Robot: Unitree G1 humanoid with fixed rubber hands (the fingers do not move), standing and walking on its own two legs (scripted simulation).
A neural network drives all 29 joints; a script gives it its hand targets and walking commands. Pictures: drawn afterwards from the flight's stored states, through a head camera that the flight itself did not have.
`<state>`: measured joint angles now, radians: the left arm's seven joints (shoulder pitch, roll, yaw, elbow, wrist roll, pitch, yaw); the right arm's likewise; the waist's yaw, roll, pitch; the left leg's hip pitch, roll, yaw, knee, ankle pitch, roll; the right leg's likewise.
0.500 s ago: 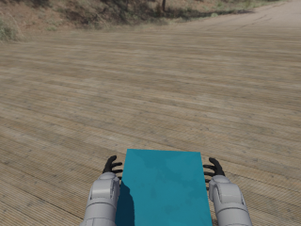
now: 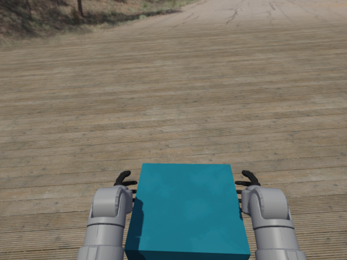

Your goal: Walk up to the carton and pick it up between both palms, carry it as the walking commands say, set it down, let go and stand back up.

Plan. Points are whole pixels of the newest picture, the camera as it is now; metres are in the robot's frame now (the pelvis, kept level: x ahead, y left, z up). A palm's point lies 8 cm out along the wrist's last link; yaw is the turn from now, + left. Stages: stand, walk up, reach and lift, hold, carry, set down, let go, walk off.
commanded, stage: carry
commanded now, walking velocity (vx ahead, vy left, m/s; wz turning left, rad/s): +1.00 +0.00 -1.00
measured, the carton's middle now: (185, 218) +0.28 -0.01 +0.00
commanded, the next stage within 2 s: none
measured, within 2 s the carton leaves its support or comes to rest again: neither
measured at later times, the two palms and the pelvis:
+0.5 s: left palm (187, 119) +0.61 -0.04 +0.08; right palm (280, 145) +0.45 -0.30 +0.07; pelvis +0.29 -0.04 +0.00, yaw -32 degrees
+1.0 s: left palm (263, 86) +0.89 -0.41 +0.07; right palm (334, 111) +0.63 -0.57 +0.07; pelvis +0.61 -0.25 +0.00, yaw -62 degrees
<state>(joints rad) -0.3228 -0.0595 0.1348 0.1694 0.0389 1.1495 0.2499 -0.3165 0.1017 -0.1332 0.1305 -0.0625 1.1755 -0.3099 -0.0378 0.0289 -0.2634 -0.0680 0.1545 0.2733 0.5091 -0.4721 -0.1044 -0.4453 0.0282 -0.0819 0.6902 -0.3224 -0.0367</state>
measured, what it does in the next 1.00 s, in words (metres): walks ahead, turning right: left foot, then right foot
